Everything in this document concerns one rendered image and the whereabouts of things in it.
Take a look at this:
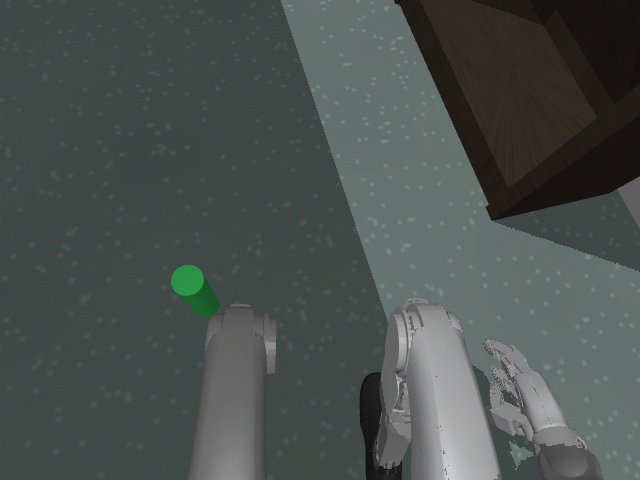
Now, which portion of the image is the right robot arm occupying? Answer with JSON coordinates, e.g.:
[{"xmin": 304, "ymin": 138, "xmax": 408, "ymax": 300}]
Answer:
[{"xmin": 532, "ymin": 427, "xmax": 603, "ymax": 480}]

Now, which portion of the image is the right robot foot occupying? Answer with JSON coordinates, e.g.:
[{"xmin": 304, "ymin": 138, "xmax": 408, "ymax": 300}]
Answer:
[{"xmin": 360, "ymin": 372, "xmax": 402, "ymax": 480}]

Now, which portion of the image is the bookshelf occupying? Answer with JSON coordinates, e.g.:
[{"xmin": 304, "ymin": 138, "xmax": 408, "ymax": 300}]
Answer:
[{"xmin": 394, "ymin": 0, "xmax": 640, "ymax": 221}]

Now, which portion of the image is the right robot hand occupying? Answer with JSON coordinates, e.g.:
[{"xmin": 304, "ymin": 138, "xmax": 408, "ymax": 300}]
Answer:
[{"xmin": 483, "ymin": 338, "xmax": 570, "ymax": 441}]

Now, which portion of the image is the can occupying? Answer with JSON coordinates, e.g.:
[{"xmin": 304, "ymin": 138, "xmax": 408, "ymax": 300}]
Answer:
[{"xmin": 171, "ymin": 265, "xmax": 219, "ymax": 318}]

